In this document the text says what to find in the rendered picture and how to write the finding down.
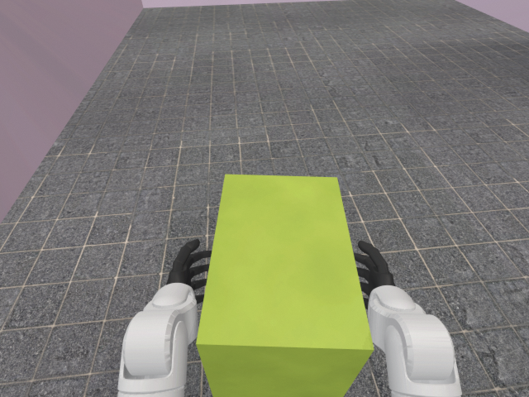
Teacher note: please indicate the robot left hand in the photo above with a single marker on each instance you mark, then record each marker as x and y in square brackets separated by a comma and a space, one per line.
[182, 273]

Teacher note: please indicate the carton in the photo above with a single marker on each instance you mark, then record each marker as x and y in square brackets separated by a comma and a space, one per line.
[283, 312]

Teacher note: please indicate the robot left forearm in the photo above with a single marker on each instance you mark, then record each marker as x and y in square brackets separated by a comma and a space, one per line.
[155, 345]

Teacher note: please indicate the robot right forearm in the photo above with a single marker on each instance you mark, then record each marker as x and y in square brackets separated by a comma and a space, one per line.
[420, 354]

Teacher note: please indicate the robot right hand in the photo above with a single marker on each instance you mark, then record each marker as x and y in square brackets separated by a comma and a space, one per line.
[378, 274]

